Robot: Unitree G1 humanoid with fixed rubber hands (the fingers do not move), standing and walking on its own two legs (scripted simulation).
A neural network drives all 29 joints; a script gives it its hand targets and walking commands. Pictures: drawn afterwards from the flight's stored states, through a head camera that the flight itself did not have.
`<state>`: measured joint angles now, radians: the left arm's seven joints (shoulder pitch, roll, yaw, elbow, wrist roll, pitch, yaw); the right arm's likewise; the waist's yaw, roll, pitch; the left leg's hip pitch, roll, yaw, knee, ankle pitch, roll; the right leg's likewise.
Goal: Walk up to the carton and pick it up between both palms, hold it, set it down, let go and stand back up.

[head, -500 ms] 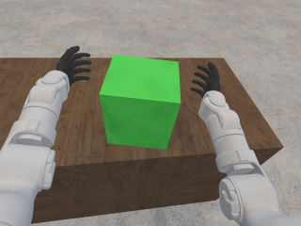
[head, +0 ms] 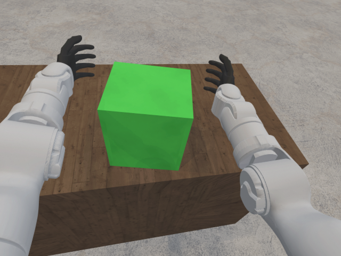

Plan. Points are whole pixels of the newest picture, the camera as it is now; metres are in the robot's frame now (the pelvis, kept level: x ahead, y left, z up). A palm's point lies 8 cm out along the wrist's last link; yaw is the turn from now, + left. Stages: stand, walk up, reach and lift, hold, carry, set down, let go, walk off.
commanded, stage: reach and lift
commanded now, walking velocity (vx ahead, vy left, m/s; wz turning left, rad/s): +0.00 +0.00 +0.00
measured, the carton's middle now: (148, 119) +0.46 +0.00 +0.04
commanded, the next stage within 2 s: none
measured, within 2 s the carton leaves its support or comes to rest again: neither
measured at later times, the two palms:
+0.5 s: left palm (80, 104) +0.48 +0.17 +0.09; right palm (207, 119) +0.41 -0.15 +0.09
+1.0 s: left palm (89, 103) +0.48 +0.14 +0.09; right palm (205, 118) +0.41 -0.14 +0.09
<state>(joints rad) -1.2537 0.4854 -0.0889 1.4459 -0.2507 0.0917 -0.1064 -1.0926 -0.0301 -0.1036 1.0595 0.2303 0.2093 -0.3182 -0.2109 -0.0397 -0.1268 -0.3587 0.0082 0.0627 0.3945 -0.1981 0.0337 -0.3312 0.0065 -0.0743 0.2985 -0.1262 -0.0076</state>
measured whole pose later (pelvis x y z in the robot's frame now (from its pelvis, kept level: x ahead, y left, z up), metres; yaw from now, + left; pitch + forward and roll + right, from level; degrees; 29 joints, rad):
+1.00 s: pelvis -0.01 +0.01 -0.01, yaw -1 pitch +15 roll -2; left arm -1.14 0.30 0.21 1.43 0.06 -0.11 -0.05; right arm -0.99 0.13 -0.50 1.10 -0.19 -0.07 -0.25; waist -0.19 -0.04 -0.13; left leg -0.54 0.01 0.07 0.52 -0.24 0.05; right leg -0.51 0.00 -0.07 0.41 -0.16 0.01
